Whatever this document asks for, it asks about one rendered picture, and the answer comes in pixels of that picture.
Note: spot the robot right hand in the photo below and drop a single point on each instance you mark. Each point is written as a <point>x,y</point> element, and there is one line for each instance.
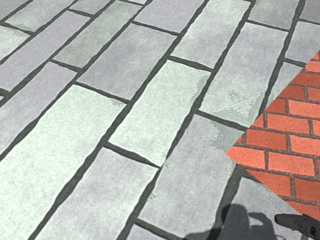
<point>305,224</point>

